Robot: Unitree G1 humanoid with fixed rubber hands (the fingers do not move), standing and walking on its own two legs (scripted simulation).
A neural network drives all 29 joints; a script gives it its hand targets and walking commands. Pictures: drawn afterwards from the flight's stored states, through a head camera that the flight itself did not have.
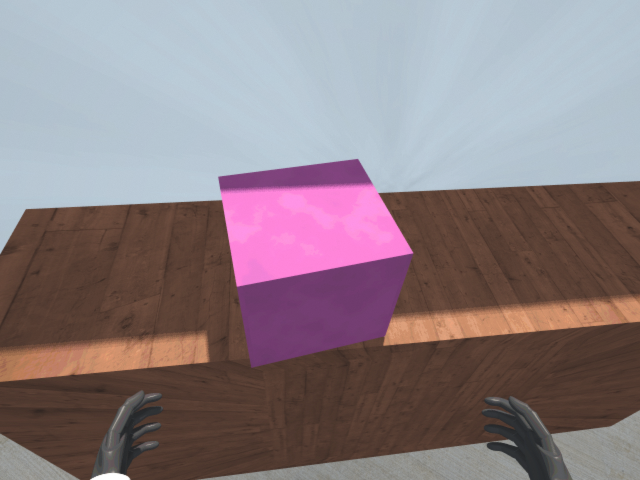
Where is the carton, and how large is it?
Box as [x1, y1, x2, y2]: [218, 159, 412, 367]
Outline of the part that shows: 357,159 218,177 251,367 379,337 385,334 412,255 412,251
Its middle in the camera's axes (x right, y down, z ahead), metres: -0.02 +0.03 +0.60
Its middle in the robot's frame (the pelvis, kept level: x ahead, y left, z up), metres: +0.45 +0.04 +0.01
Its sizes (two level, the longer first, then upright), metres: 0.219 0.206 0.205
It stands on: a pedestal, 0.69 m high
